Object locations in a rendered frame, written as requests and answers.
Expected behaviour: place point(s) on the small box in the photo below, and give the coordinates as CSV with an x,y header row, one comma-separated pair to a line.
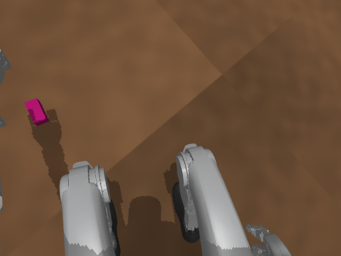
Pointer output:
x,y
36,112

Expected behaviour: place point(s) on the right robot hand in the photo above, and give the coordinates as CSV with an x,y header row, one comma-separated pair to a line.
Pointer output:
x,y
273,245

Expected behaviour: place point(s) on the left robot foot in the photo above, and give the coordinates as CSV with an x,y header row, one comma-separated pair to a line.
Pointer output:
x,y
114,228

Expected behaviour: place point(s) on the right robot foot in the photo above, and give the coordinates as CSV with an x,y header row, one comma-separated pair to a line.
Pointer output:
x,y
189,235

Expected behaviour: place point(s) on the left robot hand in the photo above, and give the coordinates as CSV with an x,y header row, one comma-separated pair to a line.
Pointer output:
x,y
4,65

